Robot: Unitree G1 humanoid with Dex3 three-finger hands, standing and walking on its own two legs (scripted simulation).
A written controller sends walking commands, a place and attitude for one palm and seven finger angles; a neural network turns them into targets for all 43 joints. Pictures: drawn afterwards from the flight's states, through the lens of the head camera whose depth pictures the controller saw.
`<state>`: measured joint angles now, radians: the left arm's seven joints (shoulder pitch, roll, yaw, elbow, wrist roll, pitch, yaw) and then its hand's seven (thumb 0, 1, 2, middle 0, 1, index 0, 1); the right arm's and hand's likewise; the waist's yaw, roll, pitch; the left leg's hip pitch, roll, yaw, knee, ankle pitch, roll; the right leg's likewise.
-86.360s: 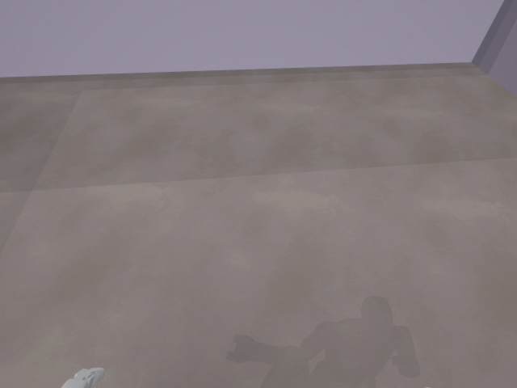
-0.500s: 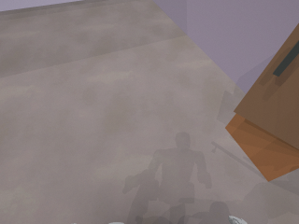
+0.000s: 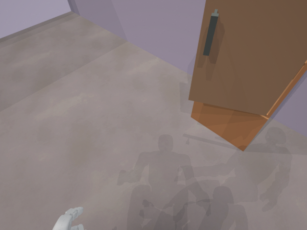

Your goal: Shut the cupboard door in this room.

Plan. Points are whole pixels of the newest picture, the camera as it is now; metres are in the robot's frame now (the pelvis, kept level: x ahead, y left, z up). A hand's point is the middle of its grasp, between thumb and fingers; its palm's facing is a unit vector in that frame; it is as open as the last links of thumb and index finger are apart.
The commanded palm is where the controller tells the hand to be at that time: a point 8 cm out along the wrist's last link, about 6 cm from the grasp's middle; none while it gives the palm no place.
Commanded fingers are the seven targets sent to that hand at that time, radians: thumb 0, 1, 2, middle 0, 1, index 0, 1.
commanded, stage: turn to face it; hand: left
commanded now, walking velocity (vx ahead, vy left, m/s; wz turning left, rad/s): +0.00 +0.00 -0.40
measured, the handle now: (210, 33) +0.78 -0.20 +0.10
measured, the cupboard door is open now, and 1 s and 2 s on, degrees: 26 26 26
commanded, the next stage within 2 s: take the last steps up to it in 0.40 s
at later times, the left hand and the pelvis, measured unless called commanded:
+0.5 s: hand out of the picture +0.11 +0.22 -0.17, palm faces -0.11 -0.98 -0.18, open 7.3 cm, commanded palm none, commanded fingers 0.00 0.90 0.90 -0.20 -0.30 -0.20 -0.30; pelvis +0.03 +0.04 +0.01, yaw -11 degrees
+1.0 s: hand (131, 191) +0.25 +0.09 -0.13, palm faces -0.40 -0.90 -0.19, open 7.4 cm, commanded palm none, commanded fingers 0.00 0.90 0.90 -0.20 -0.30 -0.20 -0.30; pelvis +0.06 -0.04 +0.02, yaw -20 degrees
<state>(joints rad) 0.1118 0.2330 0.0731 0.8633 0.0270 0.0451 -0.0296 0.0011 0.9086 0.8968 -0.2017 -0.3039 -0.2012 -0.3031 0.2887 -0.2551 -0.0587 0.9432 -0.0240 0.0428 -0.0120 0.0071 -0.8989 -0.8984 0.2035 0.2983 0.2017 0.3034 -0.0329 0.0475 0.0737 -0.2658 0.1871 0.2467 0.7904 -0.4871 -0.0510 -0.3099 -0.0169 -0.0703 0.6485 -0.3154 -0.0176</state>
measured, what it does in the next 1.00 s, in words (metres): steps on the spot, turning right: left foot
